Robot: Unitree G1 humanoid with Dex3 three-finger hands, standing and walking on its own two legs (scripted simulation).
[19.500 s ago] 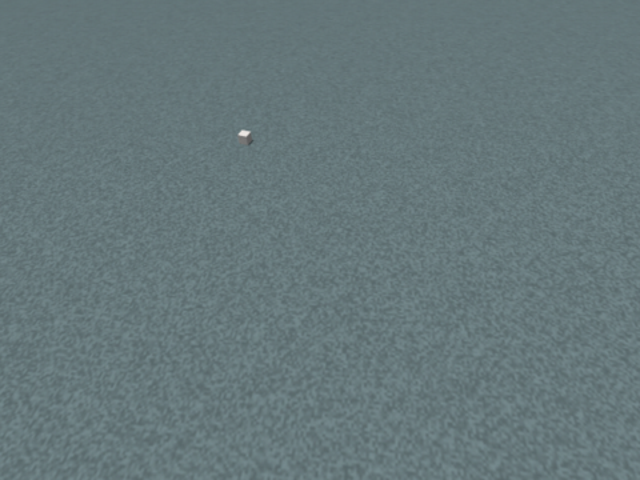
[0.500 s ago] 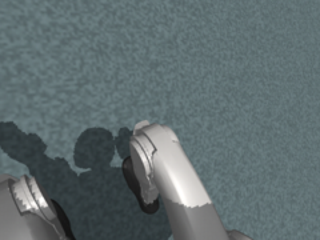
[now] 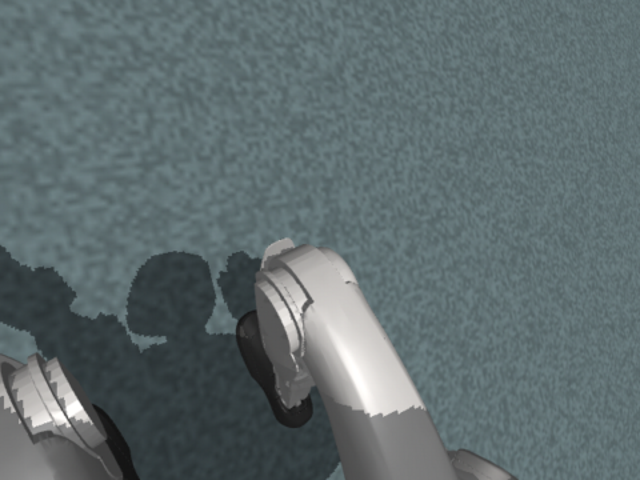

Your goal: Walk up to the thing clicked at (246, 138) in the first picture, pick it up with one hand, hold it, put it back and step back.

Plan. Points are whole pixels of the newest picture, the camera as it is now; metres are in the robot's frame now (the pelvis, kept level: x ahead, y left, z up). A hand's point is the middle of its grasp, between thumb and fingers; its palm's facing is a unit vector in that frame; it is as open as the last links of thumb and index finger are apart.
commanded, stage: close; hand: left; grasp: from above
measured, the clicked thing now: out of the picture +0.42 +0.35 -0.29
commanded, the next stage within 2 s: settle in 1.22 s
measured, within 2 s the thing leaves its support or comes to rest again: leaves its support in 1.70 s
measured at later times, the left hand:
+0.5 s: hand out of the picture +0.43 +0.33 -0.25, palm faces -0.01 -0.46 -0.89, open 9.6 cm
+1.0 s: hand out of the picture +0.43 +0.33 -0.25, palm faces +0.01 -0.47 -0.88, open 8.4 cm
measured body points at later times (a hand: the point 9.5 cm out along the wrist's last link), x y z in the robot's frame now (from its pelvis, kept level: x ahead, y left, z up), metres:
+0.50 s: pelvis +0.00 +0.00 +0.00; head +0.29 +0.11 +0.32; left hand +0.43 +0.35 -0.20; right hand +0.01 -0.25 -0.04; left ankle +0.07 +0.14 -0.28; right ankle +0.12 -0.12 -0.28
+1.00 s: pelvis +0.00 +0.00 +0.00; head +0.29 +0.11 +0.32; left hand +0.43 +0.35 -0.20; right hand +0.01 -0.25 -0.04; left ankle +0.07 +0.14 -0.28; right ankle +0.12 -0.12 -0.28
